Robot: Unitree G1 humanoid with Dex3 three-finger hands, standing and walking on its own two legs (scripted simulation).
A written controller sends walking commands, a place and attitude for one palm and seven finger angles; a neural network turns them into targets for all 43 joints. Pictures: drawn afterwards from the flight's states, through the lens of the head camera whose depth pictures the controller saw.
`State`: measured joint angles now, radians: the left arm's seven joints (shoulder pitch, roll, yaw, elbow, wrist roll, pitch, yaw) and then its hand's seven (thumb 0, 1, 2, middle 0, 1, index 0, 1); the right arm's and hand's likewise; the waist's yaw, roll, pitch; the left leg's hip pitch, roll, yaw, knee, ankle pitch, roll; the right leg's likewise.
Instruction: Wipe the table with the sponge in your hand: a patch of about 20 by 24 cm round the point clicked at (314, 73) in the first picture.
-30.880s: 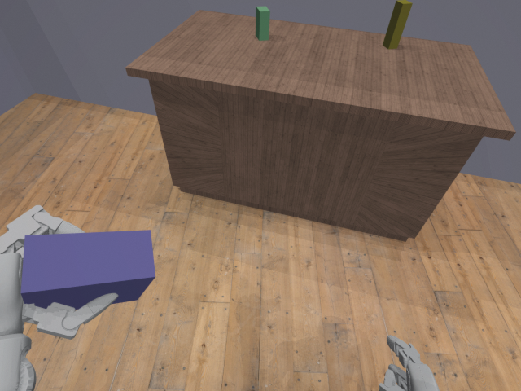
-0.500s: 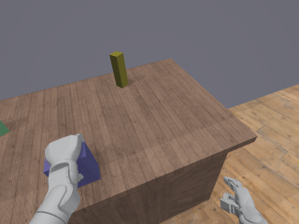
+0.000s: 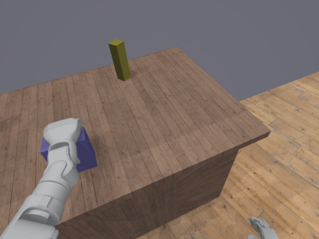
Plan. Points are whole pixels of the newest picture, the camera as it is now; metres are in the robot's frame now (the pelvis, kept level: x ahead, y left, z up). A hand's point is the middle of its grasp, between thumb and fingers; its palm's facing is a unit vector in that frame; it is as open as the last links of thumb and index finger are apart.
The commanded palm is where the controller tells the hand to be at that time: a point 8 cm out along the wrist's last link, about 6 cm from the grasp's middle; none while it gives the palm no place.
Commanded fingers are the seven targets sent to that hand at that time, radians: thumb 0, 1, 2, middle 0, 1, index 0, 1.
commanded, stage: wipe forward along the middle lane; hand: left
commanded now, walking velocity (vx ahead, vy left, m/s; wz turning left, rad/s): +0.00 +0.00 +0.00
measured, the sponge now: (73, 157) +0.33 +0.29 +0.00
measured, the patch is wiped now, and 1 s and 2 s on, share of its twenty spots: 1.00 1.00 1.00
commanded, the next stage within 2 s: slide back across to the first lane in 0.96 s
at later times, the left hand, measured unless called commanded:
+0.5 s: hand (69, 131) +0.39 +0.31 +0.05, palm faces -0.13 -0.01 -0.99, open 9.6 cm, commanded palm +0.38 +0.31 +0.08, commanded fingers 0.00 0.10 1.30 -1.20 -1.60 -1.20 -1.60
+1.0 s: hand (65, 121) +0.43 +0.35 +0.05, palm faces -0.12 -0.01 -0.99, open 9.6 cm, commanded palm +0.43 +0.33 +0.08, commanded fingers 0.00 0.10 1.30 -1.20 -1.60 -1.20 -1.60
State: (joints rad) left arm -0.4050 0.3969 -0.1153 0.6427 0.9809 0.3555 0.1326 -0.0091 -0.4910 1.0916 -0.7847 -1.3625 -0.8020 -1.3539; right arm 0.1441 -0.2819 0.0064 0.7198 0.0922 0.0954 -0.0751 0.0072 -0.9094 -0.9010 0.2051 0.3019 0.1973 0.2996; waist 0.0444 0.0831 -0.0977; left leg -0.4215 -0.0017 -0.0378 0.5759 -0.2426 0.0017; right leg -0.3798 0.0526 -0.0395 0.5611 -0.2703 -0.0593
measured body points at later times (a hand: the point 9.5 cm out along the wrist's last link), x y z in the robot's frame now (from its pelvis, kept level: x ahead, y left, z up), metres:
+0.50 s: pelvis +0.00 +0.00 +0.00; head +0.03 -0.02 +0.44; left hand +0.39 +0.31 +0.10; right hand +0.13 -0.26 -0.13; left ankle +0.03 +0.12 -0.73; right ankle +0.01 -0.08 -0.73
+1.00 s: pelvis +0.01 +0.03 -0.01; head +0.06 +0.03 +0.44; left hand +0.43 +0.34 +0.10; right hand +0.10 -0.24 -0.13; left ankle +0.03 +0.13 -0.73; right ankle +0.01 -0.08 -0.73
